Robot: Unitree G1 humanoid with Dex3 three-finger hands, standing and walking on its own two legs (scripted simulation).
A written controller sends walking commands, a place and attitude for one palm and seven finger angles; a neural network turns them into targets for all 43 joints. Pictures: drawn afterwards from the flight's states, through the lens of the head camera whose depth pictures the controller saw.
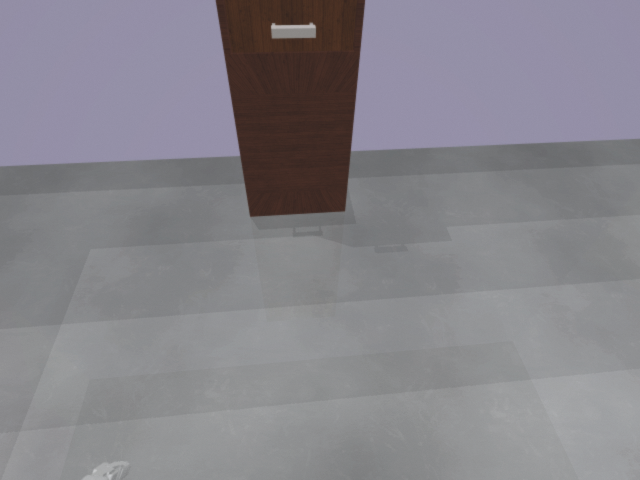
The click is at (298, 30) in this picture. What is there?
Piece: drawer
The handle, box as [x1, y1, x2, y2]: [271, 23, 315, 38]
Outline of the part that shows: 271,25 272,38 315,37 315,26 312,23 310,23 309,25 275,25 274,23 272,23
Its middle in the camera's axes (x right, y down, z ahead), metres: -0.09 -0.63 +1.16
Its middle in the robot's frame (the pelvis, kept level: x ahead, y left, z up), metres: +1.29 +0.16 +0.04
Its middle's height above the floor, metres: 0.81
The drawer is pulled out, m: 0.00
